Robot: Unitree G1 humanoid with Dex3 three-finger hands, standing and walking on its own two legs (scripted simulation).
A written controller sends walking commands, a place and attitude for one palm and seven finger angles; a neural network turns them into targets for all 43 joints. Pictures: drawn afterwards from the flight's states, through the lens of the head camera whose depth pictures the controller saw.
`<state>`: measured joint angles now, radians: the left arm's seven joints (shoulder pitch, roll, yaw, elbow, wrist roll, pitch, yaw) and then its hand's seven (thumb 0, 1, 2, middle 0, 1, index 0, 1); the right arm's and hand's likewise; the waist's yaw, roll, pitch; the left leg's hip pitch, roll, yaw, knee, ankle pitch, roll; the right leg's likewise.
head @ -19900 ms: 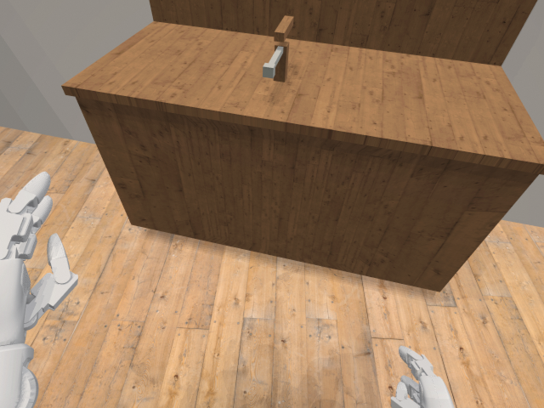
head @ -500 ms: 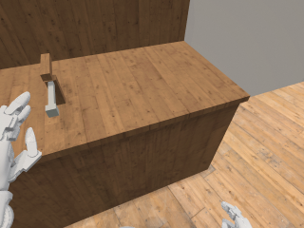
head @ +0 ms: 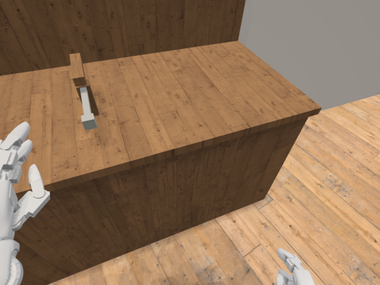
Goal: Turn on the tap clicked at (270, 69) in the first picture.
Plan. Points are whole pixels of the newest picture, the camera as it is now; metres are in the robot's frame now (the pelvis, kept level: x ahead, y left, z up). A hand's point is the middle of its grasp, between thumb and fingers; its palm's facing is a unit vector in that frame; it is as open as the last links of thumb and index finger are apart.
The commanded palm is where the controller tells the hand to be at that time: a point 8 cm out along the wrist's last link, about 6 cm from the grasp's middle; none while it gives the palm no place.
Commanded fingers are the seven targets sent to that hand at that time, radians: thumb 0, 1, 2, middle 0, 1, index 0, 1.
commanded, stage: come to a stop and stand still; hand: left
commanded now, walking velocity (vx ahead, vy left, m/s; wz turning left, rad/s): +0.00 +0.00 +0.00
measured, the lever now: (89, 121) +0.44 +0.29 +0.09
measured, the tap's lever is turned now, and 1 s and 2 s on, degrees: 0 0 0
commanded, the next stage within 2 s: look again from close up in 0.76 s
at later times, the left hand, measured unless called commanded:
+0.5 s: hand (56, 170) +0.25 +0.25 +0.16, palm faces +0.42 -0.85 -0.32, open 7.4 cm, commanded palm +0.19 +0.29 +0.18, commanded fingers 0.00 0.90 0.90 -0.20 -0.30 -0.20 -0.30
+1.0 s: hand (27, 141) +0.27 +0.29 +0.20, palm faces +0.56 -0.75 -0.35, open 7.4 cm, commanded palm +0.19 +0.28 +0.18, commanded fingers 0.00 0.90 0.90 -0.20 -0.30 -0.20 -0.30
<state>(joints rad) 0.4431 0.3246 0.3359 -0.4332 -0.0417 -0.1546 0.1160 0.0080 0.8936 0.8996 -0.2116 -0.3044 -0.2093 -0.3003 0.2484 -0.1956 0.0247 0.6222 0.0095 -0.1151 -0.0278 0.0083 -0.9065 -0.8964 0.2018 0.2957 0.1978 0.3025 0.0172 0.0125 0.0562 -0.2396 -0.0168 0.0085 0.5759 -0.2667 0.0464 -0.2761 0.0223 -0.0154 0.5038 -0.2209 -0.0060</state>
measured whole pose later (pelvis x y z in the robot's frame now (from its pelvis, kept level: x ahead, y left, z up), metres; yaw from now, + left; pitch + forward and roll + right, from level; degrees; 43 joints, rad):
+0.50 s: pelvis +0.04 +0.00 +0.01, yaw +2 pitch -3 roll -1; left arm 0.42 0.32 0.30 -0.44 -0.05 -0.16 0.13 0.01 0.89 0.90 -0.21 -0.30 -0.21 -0.30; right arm 0.19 -0.21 0.02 0.62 0.00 -0.11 -0.04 0.01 -0.91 -0.90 0.20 0.30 0.20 0.30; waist 0.03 0.00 0.06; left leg -0.16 -0.05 -0.01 0.47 -0.27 0.05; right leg -0.20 0.01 0.00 0.41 -0.17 0.01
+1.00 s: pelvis +0.04 -0.01 +0.01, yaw +2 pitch -2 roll -1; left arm 0.15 0.42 0.45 -0.29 -0.04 -0.20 0.11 0.01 0.89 0.90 -0.21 -0.30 -0.21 -0.30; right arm 0.19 -0.19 0.03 0.58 0.01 -0.13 0.00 0.01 -0.91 -0.90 0.20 0.30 0.20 0.30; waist 0.06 -0.01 0.08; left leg -0.19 -0.04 -0.02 0.48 -0.26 0.03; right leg -0.23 0.02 -0.01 0.43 -0.17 -0.01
